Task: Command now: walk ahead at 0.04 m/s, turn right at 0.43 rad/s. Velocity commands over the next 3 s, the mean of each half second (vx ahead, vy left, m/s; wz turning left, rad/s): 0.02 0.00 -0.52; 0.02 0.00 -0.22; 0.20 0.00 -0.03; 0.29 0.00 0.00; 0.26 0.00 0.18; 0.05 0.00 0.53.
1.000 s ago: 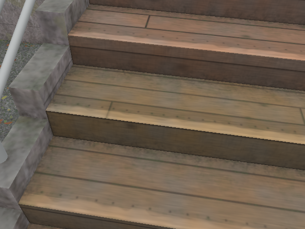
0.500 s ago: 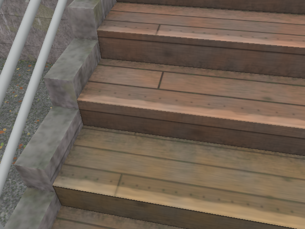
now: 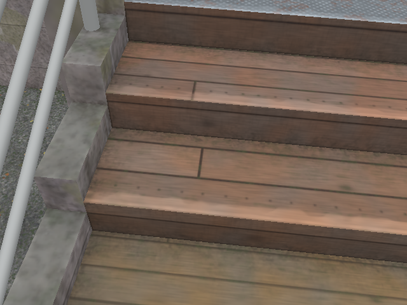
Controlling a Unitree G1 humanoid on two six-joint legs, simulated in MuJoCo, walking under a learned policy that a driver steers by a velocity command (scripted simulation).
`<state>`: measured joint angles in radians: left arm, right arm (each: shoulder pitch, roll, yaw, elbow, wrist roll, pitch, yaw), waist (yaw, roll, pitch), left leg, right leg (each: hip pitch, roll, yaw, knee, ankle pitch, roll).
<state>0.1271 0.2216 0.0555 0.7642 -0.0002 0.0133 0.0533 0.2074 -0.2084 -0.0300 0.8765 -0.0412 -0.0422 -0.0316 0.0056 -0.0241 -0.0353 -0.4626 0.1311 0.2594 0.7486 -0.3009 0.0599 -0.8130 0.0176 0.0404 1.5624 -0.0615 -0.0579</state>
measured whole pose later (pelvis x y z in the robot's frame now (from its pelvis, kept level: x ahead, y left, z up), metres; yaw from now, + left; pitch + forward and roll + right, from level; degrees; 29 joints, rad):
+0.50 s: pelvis +0.09 -0.04 +0.01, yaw -16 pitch +3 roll +2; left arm 0.31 0.24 0.07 0.62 0.01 0.03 0.05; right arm 0.05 -0.23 -0.05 0.65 0.00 -0.03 -0.04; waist 0.04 0.05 0.04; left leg -0.68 0.00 -0.05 1.49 -0.36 -0.09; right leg -0.40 0.06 0.01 0.64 -0.28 -0.09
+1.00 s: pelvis +0.15 -0.01 +0.02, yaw -21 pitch +1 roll +1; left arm 0.20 0.15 0.02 0.62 0.01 0.01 -0.02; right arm 0.24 -0.16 -0.04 0.74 -0.01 0.00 -0.05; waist 0.01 -0.05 -0.04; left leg -0.24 0.00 0.03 0.52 -0.30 0.00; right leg -0.25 0.04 0.11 0.56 -0.33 -0.01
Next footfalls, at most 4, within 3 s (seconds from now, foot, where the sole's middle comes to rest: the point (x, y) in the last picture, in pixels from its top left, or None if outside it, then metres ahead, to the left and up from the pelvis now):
0.32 right None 0.13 -0.13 -0.75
0.76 left None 0.22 0.09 -0.75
1.60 left None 0.47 -0.01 -0.60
2.30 right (386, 207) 0.71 -0.52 -0.45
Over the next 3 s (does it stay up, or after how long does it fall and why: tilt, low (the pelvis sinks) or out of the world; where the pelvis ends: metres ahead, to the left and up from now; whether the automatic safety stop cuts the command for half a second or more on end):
stays up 0.69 -0.37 0.31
